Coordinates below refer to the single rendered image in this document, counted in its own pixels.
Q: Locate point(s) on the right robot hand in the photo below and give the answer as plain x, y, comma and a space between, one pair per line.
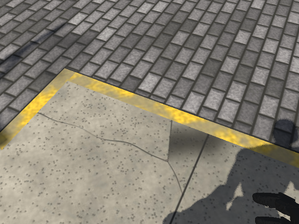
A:
282, 202

